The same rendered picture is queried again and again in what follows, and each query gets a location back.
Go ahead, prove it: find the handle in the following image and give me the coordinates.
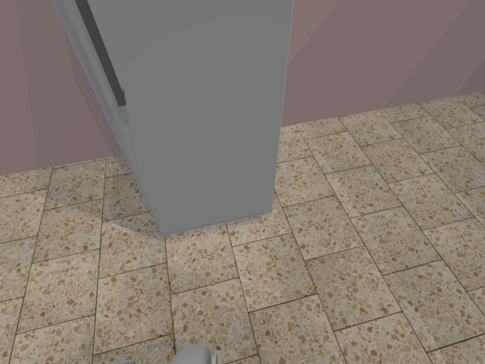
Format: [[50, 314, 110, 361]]
[[75, 0, 126, 106]]

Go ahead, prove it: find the left robot thigh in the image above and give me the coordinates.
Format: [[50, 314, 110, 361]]
[[169, 344, 217, 364]]

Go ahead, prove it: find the fridge door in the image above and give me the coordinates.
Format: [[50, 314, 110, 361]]
[[55, 0, 293, 234]]

